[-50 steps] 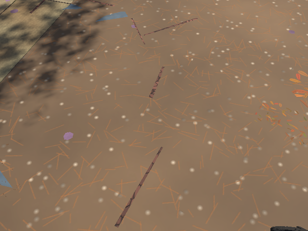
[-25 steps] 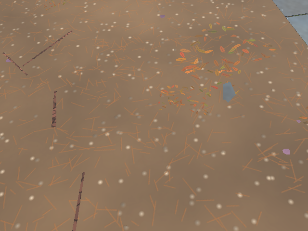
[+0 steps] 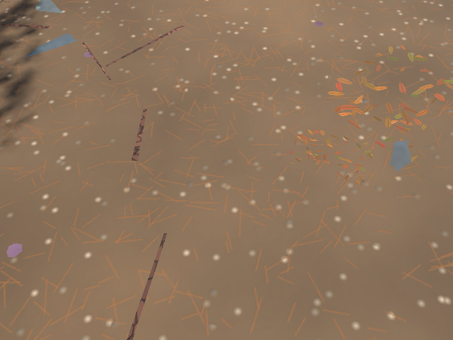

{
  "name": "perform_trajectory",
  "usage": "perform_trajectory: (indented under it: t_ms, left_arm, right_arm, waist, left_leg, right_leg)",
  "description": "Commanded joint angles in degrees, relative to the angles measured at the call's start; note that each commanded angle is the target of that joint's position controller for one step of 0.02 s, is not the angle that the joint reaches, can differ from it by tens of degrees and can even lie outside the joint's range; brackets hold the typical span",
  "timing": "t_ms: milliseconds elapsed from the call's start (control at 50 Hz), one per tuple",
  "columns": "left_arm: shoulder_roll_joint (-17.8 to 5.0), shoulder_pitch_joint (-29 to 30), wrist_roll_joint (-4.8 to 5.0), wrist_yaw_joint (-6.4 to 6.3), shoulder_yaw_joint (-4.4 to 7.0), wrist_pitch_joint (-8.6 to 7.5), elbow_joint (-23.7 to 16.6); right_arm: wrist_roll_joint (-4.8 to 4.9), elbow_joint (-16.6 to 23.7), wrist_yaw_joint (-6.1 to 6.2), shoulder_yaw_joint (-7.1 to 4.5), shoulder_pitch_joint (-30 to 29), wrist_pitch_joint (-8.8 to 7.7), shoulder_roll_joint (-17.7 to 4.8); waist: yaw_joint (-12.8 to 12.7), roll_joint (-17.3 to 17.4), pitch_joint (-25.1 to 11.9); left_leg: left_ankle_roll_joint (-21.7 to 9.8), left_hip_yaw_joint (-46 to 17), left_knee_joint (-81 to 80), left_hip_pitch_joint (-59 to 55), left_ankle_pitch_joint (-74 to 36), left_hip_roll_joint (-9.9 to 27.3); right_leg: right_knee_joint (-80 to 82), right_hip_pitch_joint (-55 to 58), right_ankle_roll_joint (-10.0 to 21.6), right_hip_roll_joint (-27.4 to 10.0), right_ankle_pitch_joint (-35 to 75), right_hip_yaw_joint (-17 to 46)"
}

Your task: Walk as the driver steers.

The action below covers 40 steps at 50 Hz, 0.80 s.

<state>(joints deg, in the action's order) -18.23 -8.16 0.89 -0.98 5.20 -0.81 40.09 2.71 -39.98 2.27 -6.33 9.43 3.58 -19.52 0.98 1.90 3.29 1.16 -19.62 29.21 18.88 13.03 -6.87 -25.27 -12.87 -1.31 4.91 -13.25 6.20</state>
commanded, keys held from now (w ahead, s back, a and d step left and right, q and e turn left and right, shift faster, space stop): q+shift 0.16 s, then w+q+shift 0.14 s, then w+shift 0.14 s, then w+e+shift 0.56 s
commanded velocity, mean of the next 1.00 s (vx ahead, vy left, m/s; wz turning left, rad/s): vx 0.61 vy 0.00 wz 0.12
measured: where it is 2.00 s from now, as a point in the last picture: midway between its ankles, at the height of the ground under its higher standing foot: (189, 146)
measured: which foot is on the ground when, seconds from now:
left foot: up 0.00-0.60, down 0.62-1.00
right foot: down 0.00-0.64, up 0.66-1.00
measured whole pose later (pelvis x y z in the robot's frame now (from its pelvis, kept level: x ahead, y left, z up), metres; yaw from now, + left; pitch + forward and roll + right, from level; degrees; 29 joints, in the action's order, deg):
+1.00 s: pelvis +0.38 +0.26 -0.02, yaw +5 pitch -1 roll +2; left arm -17.2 -7.8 3.1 3.3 3.2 -1.7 39.7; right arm -1.4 -48.5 1.0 -3.8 26.1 -5.3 -15.0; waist 4.4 -1.7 1.7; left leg 0.4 17.8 12.2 -14.6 25.6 -3.0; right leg -54.7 -46.6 4.4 -5.5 3.7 -3.1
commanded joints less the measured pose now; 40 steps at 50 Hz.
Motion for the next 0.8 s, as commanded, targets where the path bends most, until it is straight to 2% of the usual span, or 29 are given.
perform_trajectory:
  t_ms: [20,40,60,80,100,120,160,200,220,260,300,380,440,500,540,560,580,600,620,640,660,680,700,720,740,760,780,800]
  left_arm:
    - [-11.02,-0.78,-4.33,-0.06,2.46,-0.12,-4.02]
    - [-8.47,2.69,-4.48,-0.26,1.71,-0.49,-5.56]
    - [-5.91,5.02,-3.61,-0.68,0.94,-0.68,-6.01]
    - [-5.2,5.59,-2.68,-1.25,0.63,-0.66,-6.25]
    - [-4.78,5.55,-1.98,-1.77,0.32,-0.54,-6.12]
    - [-4.56,4.37,-1.96,-2.14,0.02,-0.41,-6.09]
    - [-4.78,1.32,-2.41,-2.49,-0.05,0.1,-5.79]
    - [-6.62,-5.18,-2.0,-2.38,0.53,0.23,-4.63]
    - [-7.67,-6.45,-1.65,-2.15,0.79,-0.09,-4.33]
    - [-8.6,-7.57,-1.41,-1.68,1.09,-1.03,-3.99]
    - [-8.49,-8.72,-1.31,-1.23,1.22,-2.0,-3.42]
    - [-7.34,-12.04,-1.25,0.16,1.17,-3.62,-1.13]
    - [-7.38,-13.81,-1.01,0.96,1.26,-4.16,0.86]
    - [-7.4,-16.54,0.31,1.47,0.6,-3.85,3.88]
    - [-9.11,-17.27,1.18,1.73,0.58,-3.47,5.14]
    - [-10.65,-16.8,1.39,1.73,0.75,-3.36,5.48]
    - [-12.32,-16.25,1.39,1.57,0.87,-3.43,5.93]
    - [-12.93,-14.47,1.25,1.27,0.59,-3.5,6.34]
    - [-11.73,-13.4,0.66,1.06,-0.15,-4.22,5.66]
    - [-2.72,-15.37,-0.75,1.42,-2.65,-4.69,2.96]
    - [-2.01,-15.26,1.81,1.27,-3.02,-6.14,1.4]
    - [-5.6,-11.21,4.03,0.93,-1.47,-6.17,-0.06]
    - [-4.48,-9.54,3.79,0.77,-1.5,-5.81,-0.72]
    - [-3.3,-9.96,2.51,0.59,-1.52,-5.26,-0.34]
    - [-2.76,-12.5,2.02,0.89,-1.26,-4.33,0.9]
    - [-1.71,-14.84,2.56,1.54,-1.27,-3.22,2.17]
    - [-0.93,-15.54,2.96,1.99,-1.25,-2.09,2.98]
    - [-0.29,-15.05,2.84,2.13,-1.2,-1.1,3.26]
  right_arm:
    - [-0.86,5.78,-0.01,-1.42,1.65,-1.15,-5.44]
    - [-1.25,4.99,-0.24,-2.52,2.56,-1.41,-9.57]
    - [-1.21,3.6,-0.27,-2.99,3.56,-1.14,-10.57]
    - [-1.41,2.55,-0.12,-2.86,4.5,-0.69,-9.25]
    - [-1.42,2.43,-0.29,-2.46,5.13,-0.39,-7.87]
    - [-1.26,3.1,-0.6,-2.13,4.34,-0.36,-7.27]
    - [-0.77,5.47,-1.11,-1.35,1.12,-0.64,-6.3]
    - [-0.6,7.72,-1.81,-0.59,-2.33,-0.9,-6.04]
    - [-0.57,8.62,-2.18,-0.5,-3.19,-1.12,-6.31]
    - [-0.41,9.64,-2.79,-0.45,-4.15,-1.8,-6.38]
    - [-0.4,10.02,-3.17,-0.28,-4.36,-2.66,-5.47]
    - [-0.27,10.28,-3.61,1.2,-5.2,-4.37,-1.43]
    - [-0.15,10.86,-4.35,2.41,-8.42,-5.35,0.41]
    - [-0.2,12.53,-5.58,3.46,-12.87,-6.55,1.3]
    - [-0.36,13.32,-6.48,3.52,-14.46,-7.38,0.41]
    - [-0.52,13.36,-6.8,3.25,-13.54,-7.72,-0.6]
    - [-0.56,12.78,-6.75,2.44,-9.85,-7.95,-2.47]
    - [-0.27,10.01,-6.23,0.79,0.69,-7.98,-5.0]
    - [-0.34,5.95,-4.91,-1.25,14.17,-7.31,-8.72]
    - [-1.67,3.66,-3.22,-2.45,23.07,-6.87,-14.8]
    - [-3.19,5.13,-3.15,-1.47,22.29,-8.01,-13.95]
    - [-2.96,4.48,-3.7,0.03,17.74,-8.75,-9.43]
    - [-2.28,3.27,-4.18,0.89,15.65,-8.99,-6.74]
    - [-2.49,2.47,-4.37,1.33,12.06,-9.17,-4.64]
    - [-3.26,1.96,-4.49,1.82,8.88,-9.53,-1.88]
    - [-3.64,1.37,-4.42,1.99,6.61,-9.88,0.34]
    - [-3.46,0.69,-4.21,1.96,5.36,-10.33,1.61]
    - [-3.17,-0.12,-3.92,1.94,4.72,-10.65,2.04]
  waist:
    - [0.86,-14.83,-6.86]
    - [2.0,-11.2,-4.39]
    - [2.46,-7.9,-2.92]
    - [2.31,-6.77,-2.67]
    - [1.84,-7.81,-2.13]
    - [0.9,-8.29,-2.0]
    - [-1.36,-8.74,-2.0]
    - [-5.43,-8.45,-3.88]
    - [-6.16,-8.66,-3.31]
    - [-6.6,-8.05,-1.57]
    - [-6.7,-7.36,-0.47]
    - [-6.46,-5.81,2.29]
    - [-6.78,-5.39,5.22]
    - [-6.24,-5.31,7.89]
    - [-5.13,-6.21,8.19]
    - [-3.46,-7.33,7.12]
    - [-0.28,-8.93,3.84]
    - [6.79,-9.0,-2.7]
    - [13.71,-8.54,-11.4]
    - [13.35,6.15,-22.03]
    - [11.25,9.77,-28.79]
    - [9.79,6.31,-18.2]
    - [7.55,6.23,-9.89]
    - [4.46,5.76,-5.91]
    - [1.25,7.63,-3.86]
    - [-0.77,8.65,-3.29]
    - [-1.72,6.82,-2.43]
    - [-2.21,5.12,-0.62]
  left_leg:
    - [-0.08,3.72,20.32,15.05,21.75,-0.84]
    - [1.13,5.56,28.63,14.91,19.28,3.53]
    - [1.82,6.84,31.6,14.77,15.08,4.55]
    - [2.46,7.55,34.45,16.01,11.0,4.9]
    - [3.19,8.7,37.67,17.57,8.35,5.67]
    - [3.99,10.94,40.19,18.58,6.92,6.46]
    - [5.65,14.64,38.89,21.25,5.17,8.91]
    - [6.36,16.21,37.1,26.02,3.84,11.85]
    - [6.28,16.2,36.72,28.55,4.08,12.72]
    - [5.48,15.77,35.51,32.73,3.31,13.7]
    - [4.52,15.81,34.44,35.08,1.11,14.34]
    - [1.85,15.09,28.29,33.5,-2.49,13.81]
    - [-0.18,16.8,21.84,31.36,-3.72,13.44]
    - [-2.38,19.59,15.08,28.14,-1.86,13.6]
    - [-3.56,21.17,10.24,22.75,1.29,12.04]
    - [-4.22,22.31,7.77,17.35,3.38,10.29]
    - [-5.1,23.29,6.1,8.3,3.71,8.1]
    - [-6.26,24.06,3.56,-7.91,-0.36,5.92]
    - [-6.9,21.42,6.78,-29.41,-1.58,7.04]
    - [-9.48,-0.38,3.24,-49.87,18.33,22.74]
    - [-10.72,-21.73,-8.63,-47.06,38.33,29.51]
    - [-8.9,-20.01,-14.03,-39.04,37.73,29.86]
    - [-8.74,-11.55,-14.07,-31.02,28.62,29.26]
    - [-8.04,-4.65,-15.03,-24.06,20.87,27.37]
    - [-6.9,2.87,-15.84,-17.96,13.15,24.26]
    - [-5.73,8.74,-16.75,-14.36,7.05,22.44]
    - [-4.64,13.46,-17.81,-13.28,1.22,21.36]
    - [-3.79,17.65,-18.87,-12.35,-2.97,20.48]
  right_leg:
    - [11.82,8.28,11.76,-25.92,8.18,25.43]
    - [11.55,5.26,13.41,-26.66,10.22,21.83]
    - [10.64,3.97,11.53,-22.7,8.96,15.17]
    - [9.66,5.28,9.65,-19.3,7.3,10.53]
    - [8.68,6.0,9.18,-17.88,11.52,6.76]
    - [8.28,6.34,9.81,-17.15,16.85,3.51]
    - [8.3,9.25,11.76,-17.08,21.8,-0.3]
    - [13.22,15.58,12.92,-20.29,-0.26,3.03]
    - [15.39,17.39,12.93,-21.91,-9.16,5.12]
    - [17.92,20.3,12.07,-23.68,-16.63,5.98]
    - [18.86,22.51,10.86,-23.99,-16.15,3.21]
    - [20.36,20.86,11.24,-23.46,-11.21,-2.36]
    - [22.18,19.14,11.82,-24.01,-7.25,-6.87]
    - [23.61,18.16,13.28,-24.82,-1.27,-7.32]
    - [22.86,17.62,13.43,-24.96,5.54,-7.59]
    - [20.81,16.39,13.15,-24.81,12.95,-8.3]
    - [15.99,14.36,12.55,-24.5,26.26,-9.4]
    - [4.44,9.31,10.8,-22.55,38.71,-12.4]
    - [-10.94,-2.81,8.28,-19.22,37.86,-12.85]
    - [-35.94,-22.18,4.57,-11.78,-3.35,-11.47]
    - [-49.77,-27.9,4.76,-7.37,-18.05,1.04]
    - [-55.35,-34.66,4.4,-8.38,-13.41,2.48]
    - [-55.52,-36.84,4.27,-10.87,-8.58,1.14]
    - [-53.16,-35.37,3.97,-13.12,-2.95,0.58]
    - [-51.46,-31.05,3.68,-15.32,2.03,0.82]
    - [-51.03,-27.27,3.43,-16.54,5.11,0.75]
    - [-50.76,-26.24,3.27,-17.04,6.53,0.46]
    - [-50.9,-26.99,3.11,-17.02,7.55,-0.01]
